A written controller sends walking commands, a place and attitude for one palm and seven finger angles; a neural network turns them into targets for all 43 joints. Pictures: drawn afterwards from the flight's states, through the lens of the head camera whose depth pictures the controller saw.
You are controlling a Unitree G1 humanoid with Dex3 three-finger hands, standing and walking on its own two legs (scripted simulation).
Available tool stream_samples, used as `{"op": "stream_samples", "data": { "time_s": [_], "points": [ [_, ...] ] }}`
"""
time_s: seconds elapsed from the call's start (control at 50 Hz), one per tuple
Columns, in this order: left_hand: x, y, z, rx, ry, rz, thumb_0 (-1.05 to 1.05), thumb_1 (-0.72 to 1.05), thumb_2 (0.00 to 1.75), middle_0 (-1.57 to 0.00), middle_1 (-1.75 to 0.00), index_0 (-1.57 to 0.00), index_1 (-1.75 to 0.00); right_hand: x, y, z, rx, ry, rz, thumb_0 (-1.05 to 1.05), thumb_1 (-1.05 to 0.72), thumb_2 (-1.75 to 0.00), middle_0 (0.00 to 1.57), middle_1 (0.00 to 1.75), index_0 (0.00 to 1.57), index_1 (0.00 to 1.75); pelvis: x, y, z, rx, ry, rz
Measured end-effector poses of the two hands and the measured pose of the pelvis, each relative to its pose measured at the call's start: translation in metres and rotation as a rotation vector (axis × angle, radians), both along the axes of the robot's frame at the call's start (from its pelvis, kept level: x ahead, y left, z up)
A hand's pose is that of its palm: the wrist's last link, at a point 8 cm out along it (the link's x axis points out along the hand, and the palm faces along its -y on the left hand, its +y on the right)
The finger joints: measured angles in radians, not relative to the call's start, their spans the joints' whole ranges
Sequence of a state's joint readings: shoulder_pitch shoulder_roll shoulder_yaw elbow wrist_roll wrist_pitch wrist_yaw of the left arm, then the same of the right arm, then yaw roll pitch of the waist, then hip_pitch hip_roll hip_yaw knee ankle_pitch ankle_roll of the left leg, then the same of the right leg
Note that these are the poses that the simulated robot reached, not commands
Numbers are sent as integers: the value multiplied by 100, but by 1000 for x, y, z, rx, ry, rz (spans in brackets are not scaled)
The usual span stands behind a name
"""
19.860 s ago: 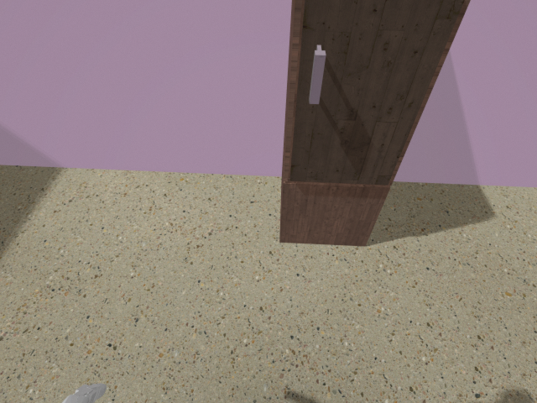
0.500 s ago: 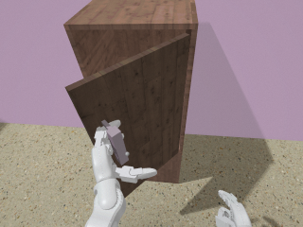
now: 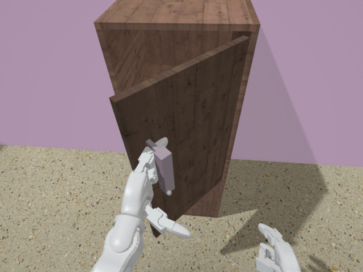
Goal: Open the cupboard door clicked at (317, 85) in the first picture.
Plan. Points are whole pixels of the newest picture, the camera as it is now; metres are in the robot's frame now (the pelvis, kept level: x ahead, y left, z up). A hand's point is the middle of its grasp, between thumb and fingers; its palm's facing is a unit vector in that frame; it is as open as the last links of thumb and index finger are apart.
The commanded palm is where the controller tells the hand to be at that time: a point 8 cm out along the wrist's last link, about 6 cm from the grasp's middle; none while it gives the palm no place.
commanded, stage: slide the hand sideways off the handle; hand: left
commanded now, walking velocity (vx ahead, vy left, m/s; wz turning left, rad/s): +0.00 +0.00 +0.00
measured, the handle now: (159, 166) +0.32 +0.07 +0.09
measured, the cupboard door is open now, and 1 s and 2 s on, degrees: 48 48 48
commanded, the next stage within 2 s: draw the hand back to the body in 0.92 s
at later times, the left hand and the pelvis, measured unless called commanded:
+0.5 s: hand (149, 212) +0.21 +0.08 +0.10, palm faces -0.07 -1.00 +0.00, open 16.2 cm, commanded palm +0.18 +0.13 +0.09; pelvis +0.02 +0.01 -0.01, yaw -1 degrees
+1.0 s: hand (121, 234) +0.17 +0.12 +0.09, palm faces -0.02 -1.00 -0.04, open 16.3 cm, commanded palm +0.15 +0.17 +0.09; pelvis +0.01 -0.01 -0.02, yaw +0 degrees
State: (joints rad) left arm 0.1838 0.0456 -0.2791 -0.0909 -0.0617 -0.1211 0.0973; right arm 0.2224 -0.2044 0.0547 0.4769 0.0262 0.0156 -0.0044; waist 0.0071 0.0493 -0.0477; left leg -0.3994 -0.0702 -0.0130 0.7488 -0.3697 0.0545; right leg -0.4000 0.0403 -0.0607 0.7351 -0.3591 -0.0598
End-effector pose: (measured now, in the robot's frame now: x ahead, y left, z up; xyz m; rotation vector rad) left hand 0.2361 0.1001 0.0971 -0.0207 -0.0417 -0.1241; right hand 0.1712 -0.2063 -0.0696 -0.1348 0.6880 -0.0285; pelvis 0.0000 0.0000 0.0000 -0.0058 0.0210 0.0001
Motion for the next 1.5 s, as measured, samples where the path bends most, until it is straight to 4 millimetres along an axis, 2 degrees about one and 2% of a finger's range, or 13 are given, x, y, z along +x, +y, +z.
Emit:
{"op": "stream_samples", "data": {
  "time_s": [0.18,0.36,0.5,0.66,0.82,0.92,1.06,1.14,1.5],
  "points": [
    [-9,3,1,-6,6,12,-1,-50,30,-17,-35,-18,-32,-2,11,2,14,-3,-12,1,-90,-90,20,30,20,30,9,12,-3,-3,14,-30],
    [-34,23,1,7,18,44,-1,-50,30,-19,-32,-18,-31,12,13,4,3,-26,5,1,-90,-90,20,30,20,30,14,15,-7,-11,29,-26],
    [-43,31,0,19,19,55,-1,-50,30,-20,-32,-19,-32,21,10,4,-2,-59,16,1,-90,-90,20,30,20,30,15,11,-11,-11,46,-19],
    [-56,41,0,35,35,76,-1,-50,30,-19,-32,-19,-31,20,0,3,-3,-80,8,1,-90,-90,20,30,20,30,17,2,-14,-7,59,-19],
    [-73,66,-3,64,57,141,-1,-50,30,-17,-31,-17,-31,14,-20,-1,-31,-82,-13,1,-90,-90,20,30,20,30,15,-9,-16,-9,75,-9],
    [-82,72,-2,68,41,123,-1,-50,30,-16,-30,-16,-30,10,-30,-3,-51,-93,-30,1,-90,-90,20,30,20,30,13,-12,-19,-13,82,-1],
    [-83,74,-5,55,29,103,-1,-50,30,-15,-30,-15,-30,8,-32,-4,-56,-114,-45,1,-90,-90,20,30,20,30,7,-11,-20,-15,82,2],
    [-81,78,1,70,12,101,-1,-50,30,-15,-30,-15,-30,8,-28,-2,-47,-128,-49,1,-90,-90,20,30,20,30,7,-10,-19,-15,75,-1],
    [-76,123,31,102,0,129,-1,-49,31,-15,-30,-15,-30,22,-3,15,-39,-175,-18,1,-90,-90,20,30,21,30,14,5,-5,-29,25,5]
  ]
}}
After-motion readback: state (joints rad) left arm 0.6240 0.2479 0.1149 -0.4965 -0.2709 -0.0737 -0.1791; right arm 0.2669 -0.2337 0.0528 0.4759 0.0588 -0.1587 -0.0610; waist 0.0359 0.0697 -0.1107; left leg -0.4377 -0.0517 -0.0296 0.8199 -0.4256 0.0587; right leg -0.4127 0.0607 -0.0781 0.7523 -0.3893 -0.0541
